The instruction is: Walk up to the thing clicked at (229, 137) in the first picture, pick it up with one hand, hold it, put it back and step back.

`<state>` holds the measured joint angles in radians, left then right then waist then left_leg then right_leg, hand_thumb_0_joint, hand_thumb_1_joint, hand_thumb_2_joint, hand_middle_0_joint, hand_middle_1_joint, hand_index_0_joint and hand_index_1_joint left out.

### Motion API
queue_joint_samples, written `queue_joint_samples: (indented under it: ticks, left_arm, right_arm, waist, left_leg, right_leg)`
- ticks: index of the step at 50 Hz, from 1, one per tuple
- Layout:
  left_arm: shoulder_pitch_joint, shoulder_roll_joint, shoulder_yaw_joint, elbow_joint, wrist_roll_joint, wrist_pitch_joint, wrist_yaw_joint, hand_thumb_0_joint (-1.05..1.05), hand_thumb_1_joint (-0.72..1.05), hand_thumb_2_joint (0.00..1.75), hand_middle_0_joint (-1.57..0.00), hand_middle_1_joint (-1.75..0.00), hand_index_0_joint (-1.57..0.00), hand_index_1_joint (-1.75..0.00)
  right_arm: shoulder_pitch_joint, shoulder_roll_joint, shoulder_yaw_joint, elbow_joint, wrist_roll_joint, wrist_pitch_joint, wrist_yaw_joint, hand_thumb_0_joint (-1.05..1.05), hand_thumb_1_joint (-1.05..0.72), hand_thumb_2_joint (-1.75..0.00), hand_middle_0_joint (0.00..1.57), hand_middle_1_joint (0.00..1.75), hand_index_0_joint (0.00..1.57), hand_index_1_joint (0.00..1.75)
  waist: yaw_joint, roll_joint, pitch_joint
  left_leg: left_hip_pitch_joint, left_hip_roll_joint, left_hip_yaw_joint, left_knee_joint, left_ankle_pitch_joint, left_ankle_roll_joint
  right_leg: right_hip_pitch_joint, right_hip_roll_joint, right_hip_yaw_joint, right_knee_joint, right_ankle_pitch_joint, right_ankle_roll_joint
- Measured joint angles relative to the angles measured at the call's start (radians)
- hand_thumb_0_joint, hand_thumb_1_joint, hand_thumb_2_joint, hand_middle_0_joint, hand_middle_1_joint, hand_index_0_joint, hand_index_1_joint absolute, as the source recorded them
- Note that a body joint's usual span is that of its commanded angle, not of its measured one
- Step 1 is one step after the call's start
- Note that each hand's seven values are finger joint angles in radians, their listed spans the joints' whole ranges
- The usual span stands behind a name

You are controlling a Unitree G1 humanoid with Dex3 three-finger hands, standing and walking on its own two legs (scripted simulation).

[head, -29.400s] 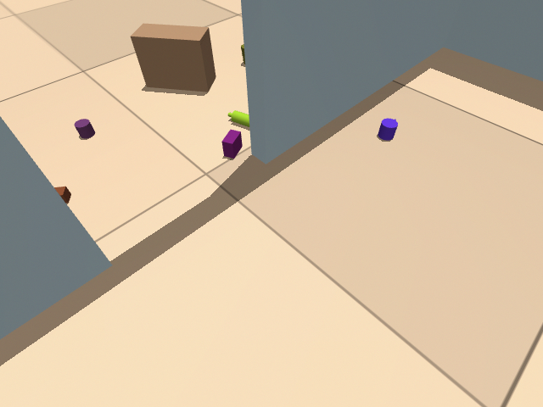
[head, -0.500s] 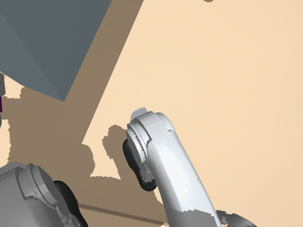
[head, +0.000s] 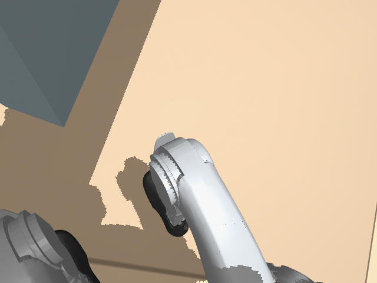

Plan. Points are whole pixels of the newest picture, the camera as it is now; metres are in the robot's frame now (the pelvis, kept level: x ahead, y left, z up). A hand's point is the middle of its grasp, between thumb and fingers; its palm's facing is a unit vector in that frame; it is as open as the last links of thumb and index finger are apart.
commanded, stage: open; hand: left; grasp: from above
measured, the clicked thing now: out of the picture +0.50 +0.25 -0.27
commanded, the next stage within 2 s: withdraw in 1.02 s
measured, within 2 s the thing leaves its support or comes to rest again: neither
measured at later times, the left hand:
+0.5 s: hand out of the picture +0.50 +0.25 -0.23, palm faces -0.01 -0.50 -0.87, open 12.9 cm
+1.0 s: hand out of the picture +0.50 +0.25 -0.22, palm faces -0.01 -0.49 -0.87, open 12.9 cm
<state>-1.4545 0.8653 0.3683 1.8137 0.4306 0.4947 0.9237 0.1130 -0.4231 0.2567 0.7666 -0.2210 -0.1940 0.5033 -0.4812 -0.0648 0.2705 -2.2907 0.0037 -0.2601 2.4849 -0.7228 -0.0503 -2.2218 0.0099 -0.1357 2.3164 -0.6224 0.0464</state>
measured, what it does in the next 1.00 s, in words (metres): stands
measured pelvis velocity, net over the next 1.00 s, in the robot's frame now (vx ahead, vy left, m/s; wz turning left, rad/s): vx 0.01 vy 0.00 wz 0.00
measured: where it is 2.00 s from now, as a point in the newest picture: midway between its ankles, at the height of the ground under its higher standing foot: (129, 244)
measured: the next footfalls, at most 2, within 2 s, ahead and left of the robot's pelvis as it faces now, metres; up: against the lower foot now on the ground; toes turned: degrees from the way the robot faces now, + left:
none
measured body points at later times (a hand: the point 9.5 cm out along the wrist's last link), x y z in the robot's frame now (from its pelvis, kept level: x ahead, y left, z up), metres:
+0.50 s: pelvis +0.01 +0.00 +0.00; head +0.33 +0.07 +0.31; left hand +0.50 +0.27 -0.18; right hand -0.01 -0.26 -0.05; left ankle +0.07 +0.14 -0.29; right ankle +0.12 -0.12 -0.29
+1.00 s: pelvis +0.01 +0.00 +0.01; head +0.32 +0.07 +0.32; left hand +0.50 +0.27 -0.17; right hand -0.03 -0.26 -0.05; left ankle +0.07 +0.14 -0.29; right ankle +0.12 -0.12 -0.29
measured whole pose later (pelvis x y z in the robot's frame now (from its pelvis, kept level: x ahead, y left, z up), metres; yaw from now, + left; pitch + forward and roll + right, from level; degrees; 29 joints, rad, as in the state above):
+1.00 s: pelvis +0.01 +0.00 +0.01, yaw +0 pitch +31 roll -12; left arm -1.46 0.86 0.34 1.78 0.42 0.50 0.91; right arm 0.11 -0.42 0.26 0.73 -0.21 -0.17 0.52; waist -0.47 -0.06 0.27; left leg -2.29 0.00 -0.26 2.47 -0.74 -0.05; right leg -2.21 0.01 -0.14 2.30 -0.64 0.05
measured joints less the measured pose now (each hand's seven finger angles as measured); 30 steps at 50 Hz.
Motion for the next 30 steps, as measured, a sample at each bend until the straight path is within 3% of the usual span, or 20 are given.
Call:
queue_joint_samples:
  ticks: [8,18,30]
  left_arm:
    - [-0.01,-0.005,-0.006,-0.019,0.008,0.008,-0.003,0.0,-0.16,0.72,-0.46,-0.62,-0.42,-0.65]
    - [0.004,-0.022,-0.019,-0.043,-0.028,0.011,0.0,0.0,-0.24,0.78,-0.36,-0.69,-0.33,-0.72]
    - [0.001,-0.033,-0.024,-0.052,-0.02,0.007,0.003,0.0,-0.29,0.85,-0.31,-0.78,-0.27,-0.81]
  right_arm:
    - [0.014,0.004,0.003,-0.021,0.009,0.007,0.01,0.0,-0.91,-0.9,0.2,0.3,0.2,0.3]
    - [0.008,0.0,-0.001,-0.062,0.016,0.011,0.024,0.0,-0.9,-0.9,0.2,0.3,0.2,0.3]
    - [-0.009,-0.007,-0.007,-0.075,0.019,0.018,0.028,0.0,-0.9,-0.9,0.2,0.3,0.2,0.3]
  waist:
    - [0.009,0.0,-0.004]
    - [0.011,-0.001,-0.006]
    - [0.021,0.001,-0.002]
  left_leg:
    - [-0.005,0.002,-0.001,0.001,-0.018,0.002]
    - [0.008,-0.004,-0.001,0.007,-0.038,0.001]
    - [0.004,-0.002,0.003,-0.002,-0.032,0.0]
  right_leg:
    - [-0.001,0.0,-0.001,-0.003,-0.017,0.004]
    - [0.016,-0.007,-0.001,0.005,-0.042,0.005]
    - [0.008,-0.007,0.002,0.0,-0.037,0.002]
